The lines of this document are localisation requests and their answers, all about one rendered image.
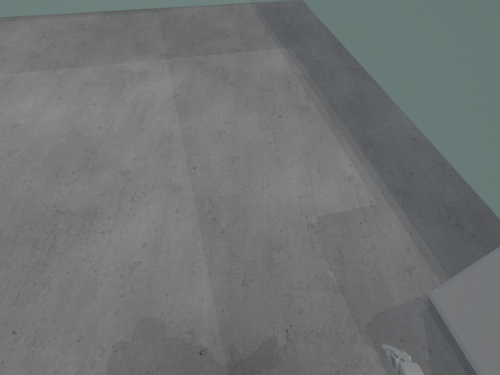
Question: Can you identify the fridge door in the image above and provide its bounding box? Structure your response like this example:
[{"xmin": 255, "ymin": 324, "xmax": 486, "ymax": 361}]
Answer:
[{"xmin": 433, "ymin": 252, "xmax": 500, "ymax": 375}]

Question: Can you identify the robot right hand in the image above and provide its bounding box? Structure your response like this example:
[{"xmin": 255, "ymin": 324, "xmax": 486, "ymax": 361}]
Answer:
[{"xmin": 380, "ymin": 344, "xmax": 425, "ymax": 375}]

